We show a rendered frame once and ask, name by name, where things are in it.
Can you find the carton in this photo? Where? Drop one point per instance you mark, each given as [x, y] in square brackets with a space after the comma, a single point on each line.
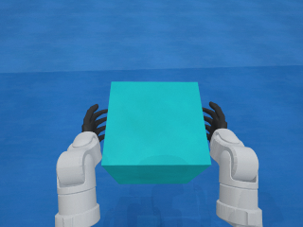
[155, 133]

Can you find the robot right forearm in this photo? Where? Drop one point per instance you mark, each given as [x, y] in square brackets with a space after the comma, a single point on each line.
[238, 178]

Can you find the robot right hand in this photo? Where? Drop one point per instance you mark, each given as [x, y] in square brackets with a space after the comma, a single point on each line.
[217, 121]

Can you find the robot left forearm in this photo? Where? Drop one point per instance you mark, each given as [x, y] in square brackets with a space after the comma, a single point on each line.
[76, 182]

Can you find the robot left hand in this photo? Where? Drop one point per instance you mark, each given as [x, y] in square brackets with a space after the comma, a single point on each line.
[90, 123]

